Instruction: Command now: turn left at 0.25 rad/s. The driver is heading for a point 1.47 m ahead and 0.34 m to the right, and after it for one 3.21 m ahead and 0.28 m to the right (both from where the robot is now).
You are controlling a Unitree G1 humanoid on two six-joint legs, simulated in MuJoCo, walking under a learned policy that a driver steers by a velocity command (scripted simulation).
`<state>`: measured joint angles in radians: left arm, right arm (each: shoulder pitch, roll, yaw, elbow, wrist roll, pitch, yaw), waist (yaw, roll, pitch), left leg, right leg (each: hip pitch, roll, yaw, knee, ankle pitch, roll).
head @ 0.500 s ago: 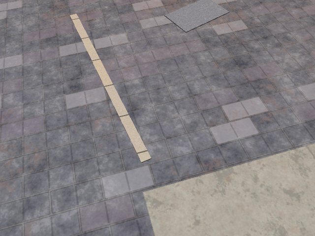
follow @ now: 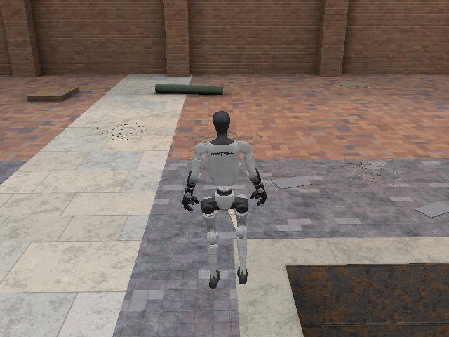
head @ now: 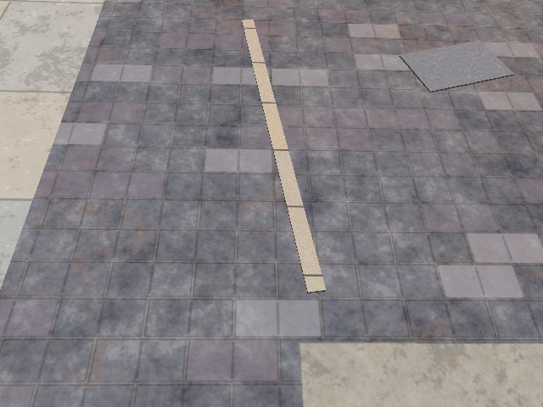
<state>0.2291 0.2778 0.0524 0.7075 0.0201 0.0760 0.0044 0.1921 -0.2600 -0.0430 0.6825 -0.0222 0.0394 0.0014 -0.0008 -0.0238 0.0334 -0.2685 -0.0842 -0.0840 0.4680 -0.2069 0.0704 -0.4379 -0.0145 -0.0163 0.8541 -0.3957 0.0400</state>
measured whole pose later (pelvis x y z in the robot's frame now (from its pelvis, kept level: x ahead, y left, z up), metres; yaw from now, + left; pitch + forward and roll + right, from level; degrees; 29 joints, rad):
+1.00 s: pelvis +0.25 -0.02 -0.02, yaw +2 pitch +1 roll +0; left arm 0.09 0.22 0.04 0.73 0.04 -0.05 -0.02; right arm 0.46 -0.22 -0.02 0.97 -0.01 -0.06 0.00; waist -0.05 0.01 0.04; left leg -0.09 -0.04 -0.04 0.87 -0.48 0.07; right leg -0.43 0.03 -0.11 0.60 -0.18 -0.10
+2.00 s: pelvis +0.81 +0.01 -0.01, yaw -7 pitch +1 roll +1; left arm 0.05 0.19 0.03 0.83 0.03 -0.03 -0.04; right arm 0.42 -0.19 -0.03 1.04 -0.03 -0.10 -0.03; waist -0.05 -0.01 0.05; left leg 0.13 -0.04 0.21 0.25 -0.39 0.03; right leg -0.53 -0.01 -0.11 0.60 -0.12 -0.12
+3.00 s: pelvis +1.32 -0.15 +0.00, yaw -42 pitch +2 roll +2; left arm 0.05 0.26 0.04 0.71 0.04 0.00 -0.08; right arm 0.40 -0.25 -0.05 0.89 -0.02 -0.08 0.00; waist -0.06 -0.03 0.05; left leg 0.05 0.01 0.25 0.25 -0.32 -0.01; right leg -0.62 -0.06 -0.05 0.70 -0.09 -0.07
